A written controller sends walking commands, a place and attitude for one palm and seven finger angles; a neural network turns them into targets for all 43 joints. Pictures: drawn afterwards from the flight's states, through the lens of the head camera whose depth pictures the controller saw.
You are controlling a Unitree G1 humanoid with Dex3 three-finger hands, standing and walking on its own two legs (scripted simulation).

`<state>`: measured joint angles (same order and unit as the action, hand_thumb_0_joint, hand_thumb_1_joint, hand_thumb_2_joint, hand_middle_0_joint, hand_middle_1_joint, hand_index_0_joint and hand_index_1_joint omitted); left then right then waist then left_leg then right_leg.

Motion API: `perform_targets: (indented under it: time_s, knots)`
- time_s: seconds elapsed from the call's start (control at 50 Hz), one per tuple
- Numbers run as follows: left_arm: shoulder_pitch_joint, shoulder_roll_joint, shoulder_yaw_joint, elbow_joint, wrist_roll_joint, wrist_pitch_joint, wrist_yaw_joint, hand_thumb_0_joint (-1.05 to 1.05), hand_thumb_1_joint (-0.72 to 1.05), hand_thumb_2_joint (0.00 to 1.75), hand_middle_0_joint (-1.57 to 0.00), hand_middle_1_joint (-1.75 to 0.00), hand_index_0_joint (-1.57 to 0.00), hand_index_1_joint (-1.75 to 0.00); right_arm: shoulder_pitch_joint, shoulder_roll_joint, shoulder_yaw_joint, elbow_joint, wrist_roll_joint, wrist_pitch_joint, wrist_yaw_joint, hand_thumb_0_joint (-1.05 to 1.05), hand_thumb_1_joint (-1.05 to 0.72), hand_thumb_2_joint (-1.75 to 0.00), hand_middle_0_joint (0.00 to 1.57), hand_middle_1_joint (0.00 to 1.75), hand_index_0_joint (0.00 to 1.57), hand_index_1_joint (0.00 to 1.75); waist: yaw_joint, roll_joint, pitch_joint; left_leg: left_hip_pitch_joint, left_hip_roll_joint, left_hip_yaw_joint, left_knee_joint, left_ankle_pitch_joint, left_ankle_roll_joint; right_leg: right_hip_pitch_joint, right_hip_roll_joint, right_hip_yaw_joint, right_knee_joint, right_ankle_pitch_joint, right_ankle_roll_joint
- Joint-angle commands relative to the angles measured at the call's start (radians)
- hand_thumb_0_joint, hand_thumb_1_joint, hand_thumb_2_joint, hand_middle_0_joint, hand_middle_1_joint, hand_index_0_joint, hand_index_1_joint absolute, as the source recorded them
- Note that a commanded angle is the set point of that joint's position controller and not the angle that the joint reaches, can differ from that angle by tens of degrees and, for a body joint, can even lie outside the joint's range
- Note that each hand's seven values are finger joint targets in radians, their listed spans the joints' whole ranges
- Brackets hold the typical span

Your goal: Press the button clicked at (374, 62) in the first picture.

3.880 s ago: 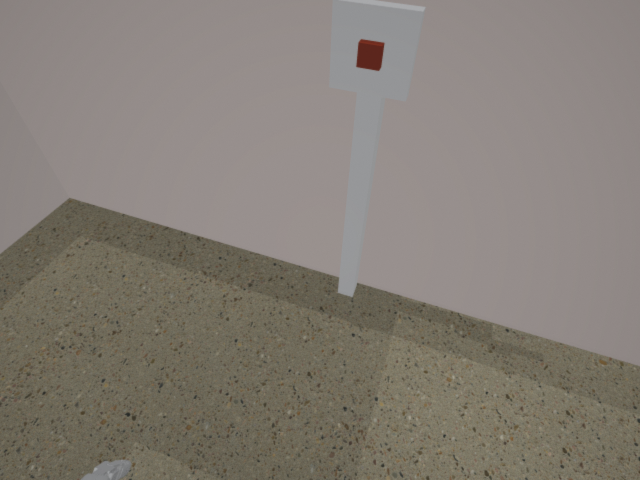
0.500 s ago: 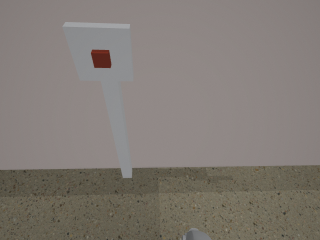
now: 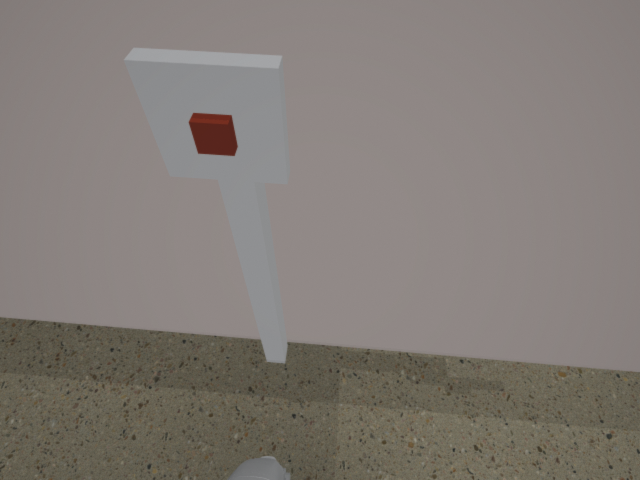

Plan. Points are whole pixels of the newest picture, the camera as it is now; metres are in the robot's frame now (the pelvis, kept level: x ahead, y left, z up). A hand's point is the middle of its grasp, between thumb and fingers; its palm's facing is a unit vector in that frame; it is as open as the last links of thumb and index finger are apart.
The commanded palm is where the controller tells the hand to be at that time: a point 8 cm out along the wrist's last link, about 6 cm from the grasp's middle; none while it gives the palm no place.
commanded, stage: come to a stop and stand still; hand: left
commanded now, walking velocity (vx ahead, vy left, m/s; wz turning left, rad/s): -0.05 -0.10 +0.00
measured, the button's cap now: (215, 133) +0.49 +0.19 +0.16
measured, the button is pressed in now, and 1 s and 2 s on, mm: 0 0 0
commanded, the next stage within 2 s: look again from close up in 1.98 s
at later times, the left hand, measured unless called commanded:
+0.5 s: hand out of the picture -0.03 +0.23 -0.17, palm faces -0.01 -0.98 -0.19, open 7.4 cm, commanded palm none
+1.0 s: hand out of the picture -0.12 +0.11 -0.15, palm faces +0.11 -0.98 -0.17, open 7.4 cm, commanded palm none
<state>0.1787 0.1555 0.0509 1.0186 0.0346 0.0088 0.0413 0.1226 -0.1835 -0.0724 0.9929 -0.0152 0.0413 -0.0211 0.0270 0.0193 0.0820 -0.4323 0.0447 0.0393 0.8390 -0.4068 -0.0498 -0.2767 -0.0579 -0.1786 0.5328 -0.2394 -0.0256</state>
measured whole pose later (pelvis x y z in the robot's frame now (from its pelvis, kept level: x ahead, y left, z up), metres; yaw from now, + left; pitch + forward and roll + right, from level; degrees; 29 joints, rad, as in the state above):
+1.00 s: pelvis -0.05 -0.02 +0.02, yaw +0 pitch +0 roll +2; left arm 0.43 0.03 0.00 1.14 0.03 -0.04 0.03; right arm 0.33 -0.17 -0.06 1.14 -0.02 0.05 -0.01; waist 0.04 0.05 0.01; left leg -0.38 0.06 0.05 0.75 -0.30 -0.06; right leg -0.06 -0.02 -0.11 0.34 -0.29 -0.04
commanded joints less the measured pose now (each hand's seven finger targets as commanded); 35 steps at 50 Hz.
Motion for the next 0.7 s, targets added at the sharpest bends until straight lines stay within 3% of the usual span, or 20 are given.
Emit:
perform_targets:
  time_s: [0.0,0.02,0.04,0.06,0.08,0.1,0.16,0.2,0.28,0.4,0.48,0.5,0.54,0.56,0.58,0.6,0.62,0.64,0.66,0.68]
  knots:
    - [0.031,0.173,0.042,-0.057,-0.003,0.000,0.003,0.00,0.90,0.90,-0.20,-0.30,-0.20,-0.30,0.161,-0.022,0.000,-0.010,0.005,-0.012,0.004,0.00,-0.90,-0.90,0.20,0.30,0.20,0.30,-0.041,-0.197,-0.123,0.163,-0.004,0.019,-0.208,0.145,0.007,0.048,-0.219,0.163,-0.071,0.474,-0.117]
    - [0.031,0.167,0.041,-0.057,-0.010,0.005,0.003,0.00,0.90,0.90,-0.20,-0.30,-0.20,-0.30,0.191,-0.033,0.000,0.001,0.004,-0.020,0.005,0.00,-0.90,-0.90,0.20,0.30,0.20,0.30,-0.058,-0.162,-0.132,0.250,0.009,0.020,-0.339,0.274,0.011,0.013,-0.194,0.148,-0.018,0.368,-0.078]
    - [0.072,0.126,0.033,-0.062,-0.015,0.011,0.000,0.00,0.90,0.90,-0.20,-0.30,-0.20,-0.30,0.207,-0.090,-0.006,-0.002,-0.002,-0.034,0.003,0.00,-0.90,-0.90,0.20,0.30,0.20,0.30,-0.053,0.019,-0.168,0.341,0.116,-0.084,-0.422,0.476,0.040,-0.050,-0.115,0.105,0.093,0.154,-0.020]
    - [0.120,0.073,0.019,-0.071,-0.026,0.017,-0.001,0.00,0.90,0.90,-0.20,-0.30,-0.20,-0.30,0.185,-0.167,-0.014,-0.027,-0.008,-0.042,-0.001,0.00,-0.90,-0.90,0.20,0.30,0.20,0.30,-0.037,0.278,-0.162,0.327,0.324,-0.315,-0.495,0.796,0.134,-0.143,0.002,0.060,0.226,-0.242,0.048]
    - [0.113,0.094,0.020,-0.070,-0.021,0.022,0.004,0.00,0.90,0.90,-0.20,-0.30,-0.20,-0.30,0.146,-0.182,-0.014,-0.042,-0.011,-0.035,-0.009,0.00,-0.90,-0.90,0.20,0.30,0.20,0.30,-0.043,0.246,-0.143,0.229,0.370,-0.323,-0.519,0.775,0.218,-0.107,0.027,0.154,0.398,-0.377,0.044]
    - [0.114,0.096,0.023,-0.060,-0.016,0.032,0.005,0.00,0.90,0.90,-0.20,-0.30,-0.20,-0.30,0.104,-0.160,-0.007,-0.049,-0.010,-0.041,-0.022,0.00,-0.90,-0.90,0.20,0.30,0.20,0.30,-0.028,0.227,-0.130,0.181,0.344,-0.283,-0.543,0.695,0.210,-0.111,0.019,0.219,0.482,-0.348,0.041]
    - [0.137,0.117,0.033,-0.021,-0.009,0.030,-0.011,0.00,0.90,0.90,-0.20,-0.30,-0.20,-0.30,0.047,-0.114,0.012,-0.058,-0.009,-0.046,-0.034,0.00,-0.90,-0.90,0.20,0.30,0.20,0.30,-0.011,0.130,-0.088,0.219,0.258,-0.190,-0.536,0.600,0.187,-0.184,0.031,0.248,0.576,-0.188,0.056]
    - [0.158,0.118,0.033,-0.004,-0.010,0.029,-0.019,0.00,0.90,0.90,-0.20,-0.30,-0.20,-0.30,0.072,-0.112,0.012,-0.042,-0.002,-0.052,-0.037,0.00,-0.90,-0.90,0.20,0.30,0.20,0.30,-0.016,0.076,-0.114,0.280,0.248,-0.156,-0.540,0.600,0.178,-0.197,0.031,0.241,0.586,-0.143,0.068]
    - [0.159,0.112,0.036,-0.005,-0.008,0.042,-0.022,0.00,0.90,0.90,-0.20,-0.30,-0.20,-0.30,0.147,-0.121,0.004,-0.010,-0.003,-0.051,-0.041,0.00,-0.90,-0.90,0.20,0.30,0.20,0.30,-0.045,0.099,-0.143,0.353,0.264,-0.185,-0.581,0.437,0.175,-0.209,0.025,0.246,0.544,-0.145,0.083]
    - [0.142,0.088,0.021,0.009,-0.005,0.049,-0.032,0.00,0.90,0.90,-0.20,-0.30,-0.20,-0.30,0.175,-0.128,-0.005,0.027,-0.008,-0.042,-0.029,0.00,-0.90,-0.90,0.20,0.30,0.20,0.30,-0.063,0.160,-0.068,0.269,0.244,-0.218,-0.686,0.039,0.159,-0.126,0.012,0.188,0.344,-0.186,0.069]
    - [0.197,0.052,0.005,0.033,-0.012,0.043,-0.032,0.00,0.90,0.90,-0.20,-0.30,-0.20,-0.30,0.172,-0.152,-0.015,0.039,-0.020,-0.033,-0.015,0.00,-0.90,-0.90,0.20,0.30,0.20,0.30,-0.052,0.185,-0.068,0.180,0.216,-0.203,-0.748,-0.146,0.138,0.014,0.043,0.107,0.163,-0.248,0.038]
    - [0.215,0.049,0.001,0.043,-0.015,0.038,-0.031,0.00,0.90,0.90,-0.20,-0.30,-0.20,-0.30,0.177,-0.150,-0.015,0.048,-0.021,-0.032,-0.011,0.00,-0.90,-0.90,0.20,0.30,0.20,0.30,-0.045,0.179,-0.070,0.175,0.202,-0.201,-0.750,-0.146,0.133,0.050,0.056,0.095,0.094,-0.249,0.030]
    - [0.310,0.035,0.001,0.081,-0.020,0.029,-0.029,0.00,0.90,0.90,-0.20,-0.30,-0.20,-0.30,0.168,-0.147,-0.017,0.061,-0.019,-0.024,-0.007,0.00,-0.90,-0.90,0.20,0.30,0.20,0.30,-0.002,0.160,-0.073,0.093,0.165,-0.136,-0.739,-0.190,0.092,0.205,0.079,0.048,-0.087,-0.153,0.016]
    - [0.371,0.044,0.002,0.103,-0.018,0.024,-0.026,0.00,0.90,0.90,-0.20,-0.30,-0.20,-0.30,0.166,-0.124,-0.014,0.066,-0.015,-0.020,-0.005,0.00,-0.90,-0.90,0.20,0.30,0.20,0.30,0.020,0.107,-0.069,0.043,0.116,-0.090,-0.690,-0.202,0.060,0.290,0.072,0.050,-0.201,-0.101,0.013]
    - [0.398,0.087,0.009,0.109,-0.007,0.016,-0.017,0.00,0.90,0.90,-0.20,-0.30,-0.20,-0.30,0.174,-0.067,-0.005,0.069,-0.003,-0.016,-0.002,0.00,-0.90,-0.90,0.20,0.30,0.20,0.30,0.030,-0.030,-0.051,-0.030,0.044,-0.015,-0.519,-0.171,0.027,0.312,-0.039,0.175,-0.332,-0.199,-0.011]
    - [0.347,0.165,0.014,0.090,0.001,0.008,-0.008,0.00,0.90,0.90,-0.20,-0.30,-0.20,-0.30,0.171,0.004,0.011,0.052,0.009,-0.013,0.004,0.00,-0.90,-0.90,0.20,0.30,0.20,0.30,0.014,-0.304,0.029,-0.147,-0.039,0.055,-0.271,-0.088,0.007,0.208,-0.255,0.479,-0.495,-0.509,-0.080]
    - [0.247,0.169,0.006,0.044,-0.010,0.011,-0.002,0.00,0.90,0.90,-0.20,-0.30,-0.20,-0.30,0.131,-0.038,0.002,0.037,-0.009,-0.005,0.005,0.00,-0.90,-0.90,0.20,0.30,0.20,0.30,0.007,-0.221,0.134,-0.125,-0.005,-0.002,-0.142,-0.046,0.018,-0.033,-0.336,0.517,-0.546,-0.581,-0.099]
    - [0.165,0.164,0.007,0.019,-0.011,0.001,-0.001,0.00,0.90,0.90,-0.20,-0.30,-0.20,-0.30,0.173,-0.034,0.001,0.047,-0.013,-0.001,0.016,0.00,-0.90,-0.90,0.20,0.30,0.20,0.30,-0.036,-0.184,0.101,-0.054,-0.007,-0.018,-0.047,0.015,0.021,-0.115,-0.324,0.493,-0.551,-0.546,-0.108]
    - [0.127,0.145,0.007,0.015,-0.019,-0.018,0.000,0.00,0.90,0.90,-0.20,-0.30,-0.20,-0.30,0.205,-0.032,-0.001,0.080,-0.016,0.006,0.020,0.00,-0.90,-0.90,0.20,0.30,0.20,0.30,-0.045,-0.203,0.136,-0.054,0.002,-0.030,0.020,0.094,0.024,-0.133,-0.266,0.441,-0.545,-0.480,-0.079]
    - [0.130,0.109,-0.003,0.020,-0.021,-0.031,-0.002,0.00,0.90,0.90,-0.20,-0.30,-0.20,-0.30,0.250,-0.033,-0.001,0.098,-0.015,0.003,0.024,0.00,-0.90,-0.90,0.20,0.30,0.20,0.30,-0.062,-0.181,0.151,-0.064,0.007,-0.027,0.056,0.145,0.020,-0.107,-0.222,0.370,-0.513,-0.366,-0.054]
